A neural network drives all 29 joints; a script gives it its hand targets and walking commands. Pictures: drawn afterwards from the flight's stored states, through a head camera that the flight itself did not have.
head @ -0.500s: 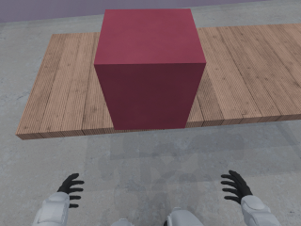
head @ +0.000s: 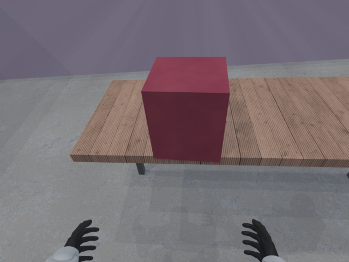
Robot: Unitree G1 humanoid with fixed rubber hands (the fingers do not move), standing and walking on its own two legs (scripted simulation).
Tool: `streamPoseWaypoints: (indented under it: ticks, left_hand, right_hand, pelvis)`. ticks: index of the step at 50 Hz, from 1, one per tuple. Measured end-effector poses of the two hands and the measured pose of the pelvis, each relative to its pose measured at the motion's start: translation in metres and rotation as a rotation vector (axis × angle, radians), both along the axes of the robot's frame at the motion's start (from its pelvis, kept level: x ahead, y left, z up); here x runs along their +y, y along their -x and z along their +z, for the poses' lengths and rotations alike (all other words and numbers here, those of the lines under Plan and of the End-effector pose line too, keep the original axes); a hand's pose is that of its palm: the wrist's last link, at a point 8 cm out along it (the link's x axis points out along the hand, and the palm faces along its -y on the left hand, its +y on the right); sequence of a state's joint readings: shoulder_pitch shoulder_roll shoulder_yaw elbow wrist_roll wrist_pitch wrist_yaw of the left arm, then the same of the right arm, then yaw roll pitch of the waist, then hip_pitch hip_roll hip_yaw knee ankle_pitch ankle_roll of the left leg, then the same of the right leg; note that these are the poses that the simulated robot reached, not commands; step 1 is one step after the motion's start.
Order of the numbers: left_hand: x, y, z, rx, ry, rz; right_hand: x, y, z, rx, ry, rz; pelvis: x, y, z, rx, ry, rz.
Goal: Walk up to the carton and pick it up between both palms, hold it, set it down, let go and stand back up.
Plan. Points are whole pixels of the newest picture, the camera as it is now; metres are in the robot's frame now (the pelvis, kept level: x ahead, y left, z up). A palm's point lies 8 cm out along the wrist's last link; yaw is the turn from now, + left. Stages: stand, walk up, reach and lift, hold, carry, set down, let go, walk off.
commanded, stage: reach and lift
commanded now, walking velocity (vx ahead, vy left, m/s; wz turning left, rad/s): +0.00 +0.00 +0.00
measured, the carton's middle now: (188, 109) +0.55 -0.05 +0.09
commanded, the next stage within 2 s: none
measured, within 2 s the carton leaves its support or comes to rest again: neither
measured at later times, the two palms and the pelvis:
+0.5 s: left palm (74, 249) +0.20 +0.24 -0.01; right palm (260, 235) +0.20 -0.18 -0.02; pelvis +0.00 -0.01 +0.02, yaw +7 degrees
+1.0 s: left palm (75, 218) +0.25 +0.23 +0.03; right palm (264, 202) +0.26 -0.20 +0.02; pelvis +0.06 +0.03 +0.03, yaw +5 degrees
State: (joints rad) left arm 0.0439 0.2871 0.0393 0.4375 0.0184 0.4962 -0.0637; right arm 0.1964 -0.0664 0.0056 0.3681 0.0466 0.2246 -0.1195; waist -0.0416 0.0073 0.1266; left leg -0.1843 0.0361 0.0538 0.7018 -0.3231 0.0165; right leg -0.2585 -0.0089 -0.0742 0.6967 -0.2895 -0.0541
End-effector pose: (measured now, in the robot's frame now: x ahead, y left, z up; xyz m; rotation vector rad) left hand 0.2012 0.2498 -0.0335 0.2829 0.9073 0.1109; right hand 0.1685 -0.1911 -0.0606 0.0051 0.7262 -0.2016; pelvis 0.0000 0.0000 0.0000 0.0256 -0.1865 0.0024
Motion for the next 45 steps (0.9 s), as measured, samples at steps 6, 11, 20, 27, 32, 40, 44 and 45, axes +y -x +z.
streamPoseWaypoints:
  ticks: [6, 11, 20, 27, 32, 40, 44, 45]
  left_hand:
    - [-0.008, 0.001, 0.006, 0.0, 0.029, -0.022]
    - [-0.019, 0.013, 0.004, -0.063, 0.057, 0.016]
    - [-0.015, 0.014, 0.011, -0.148, 0.112, 0.069]
    - [-0.016, -0.005, 0.024, -0.241, 0.166, 0.036]
    - [-0.02, -0.017, 0.022, -0.249, 0.195, 0.007]
    - [-0.017, -0.038, 0.04, -0.343, 0.186, -0.016]
    - [-0.012, -0.045, 0.05, -0.386, 0.167, -0.01]
    - [-0.012, -0.047, 0.052, -0.394, 0.165, -0.009]
  right_hand:
    - [0.001, -0.012, 0.022, -0.01, 0.026, 0.035]
    - [-0.028, -0.016, 0.01, 0.047, 0.076, 0.081]
    - [0.004, -0.036, 0.038, -0.102, 0.001, 0.132]
    - [0.007, -0.028, 0.044, -0.08, 0.034, 0.094]
    - [-0.013, -0.032, 0.058, -0.12, 0.097, 0.044]
    - [-0.011, -0.059, 0.077, -0.205, 0.062, 0.056]
    - [-0.004, -0.071, 0.074, -0.215, 0.03, 0.07]
    - [-0.003, -0.074, 0.073, -0.219, 0.026, 0.07]
  pelvis:
    - [0.003, 0.011, 0.006, 0.002, 0.016, -0.014]
    - [0.001, 0.008, 0.008, 0.051, 0.049, 0.105]
    - [-0.009, 0.006, 0.018, 0.108, 0.0, 0.141]
    - [-0.004, -0.007, 0.025, 0.13, 0.014, 0.123]
    - [0.008, -0.018, 0.028, 0.148, 0.016, 0.099]
    - [0.025, -0.036, 0.031, 0.17, 0.023, 0.074]
    - [0.03, -0.045, 0.033, 0.178, 0.027, 0.073]
    - [0.031, -0.047, 0.033, 0.18, 0.028, 0.075]
